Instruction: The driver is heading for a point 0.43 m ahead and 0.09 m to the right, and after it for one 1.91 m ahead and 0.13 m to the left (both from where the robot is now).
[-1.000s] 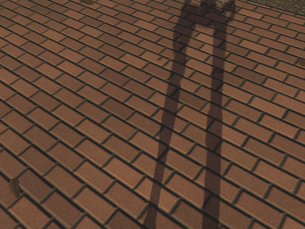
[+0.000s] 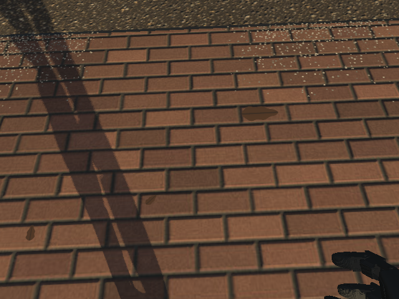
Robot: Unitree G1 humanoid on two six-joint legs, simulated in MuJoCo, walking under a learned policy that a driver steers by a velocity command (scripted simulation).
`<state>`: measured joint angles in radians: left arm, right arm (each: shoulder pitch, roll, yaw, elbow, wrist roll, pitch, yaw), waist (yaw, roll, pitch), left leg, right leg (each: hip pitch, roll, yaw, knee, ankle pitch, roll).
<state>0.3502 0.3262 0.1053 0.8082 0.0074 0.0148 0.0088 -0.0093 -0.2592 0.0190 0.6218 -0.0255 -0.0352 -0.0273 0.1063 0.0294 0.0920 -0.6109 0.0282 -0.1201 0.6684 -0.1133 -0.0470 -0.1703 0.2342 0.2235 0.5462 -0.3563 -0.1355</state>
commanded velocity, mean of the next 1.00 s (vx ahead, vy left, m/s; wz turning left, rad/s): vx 0.25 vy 0.00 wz -0.66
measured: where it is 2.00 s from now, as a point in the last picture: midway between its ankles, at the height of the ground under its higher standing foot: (355, 191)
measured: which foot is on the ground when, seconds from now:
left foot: up 0.00-0.02, down 0.04-0.44, up 0.46-0.88, down 0.90-1.00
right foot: down 0.00-0.04, up 0.06-0.42, down 0.44-0.88, up 0.90-1.00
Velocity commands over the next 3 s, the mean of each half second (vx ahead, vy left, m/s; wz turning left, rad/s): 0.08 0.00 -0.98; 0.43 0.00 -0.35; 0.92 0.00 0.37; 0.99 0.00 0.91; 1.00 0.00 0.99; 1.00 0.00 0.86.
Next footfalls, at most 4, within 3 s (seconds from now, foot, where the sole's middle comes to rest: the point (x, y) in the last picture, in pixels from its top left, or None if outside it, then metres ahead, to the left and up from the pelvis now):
0.04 left None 0.22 0.14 -0.76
0.44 right None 0.06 -0.06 -0.76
0.90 left None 0.22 0.07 -0.76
1.32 right None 0.38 -0.35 -0.76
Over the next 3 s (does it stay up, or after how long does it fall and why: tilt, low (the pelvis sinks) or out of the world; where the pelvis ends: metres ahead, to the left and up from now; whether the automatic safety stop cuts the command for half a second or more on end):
stays up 1.63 -0.06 -0.01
